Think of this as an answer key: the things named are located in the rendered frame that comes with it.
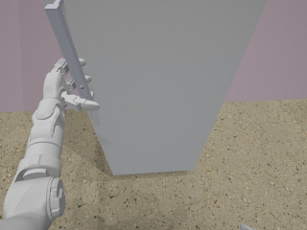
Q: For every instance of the robot left upper arm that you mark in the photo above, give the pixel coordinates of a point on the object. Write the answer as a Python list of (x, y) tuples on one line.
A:
[(33, 204)]

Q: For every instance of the fridge door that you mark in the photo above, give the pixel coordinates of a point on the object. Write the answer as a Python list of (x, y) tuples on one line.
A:
[(160, 71)]

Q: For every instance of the robot left forearm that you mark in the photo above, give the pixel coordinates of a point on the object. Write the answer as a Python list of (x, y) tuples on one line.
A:
[(42, 156)]

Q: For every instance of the handle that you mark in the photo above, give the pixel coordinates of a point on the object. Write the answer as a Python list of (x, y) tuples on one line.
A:
[(63, 36)]

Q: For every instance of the left robot hand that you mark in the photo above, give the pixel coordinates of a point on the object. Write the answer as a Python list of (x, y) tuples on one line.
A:
[(55, 87)]

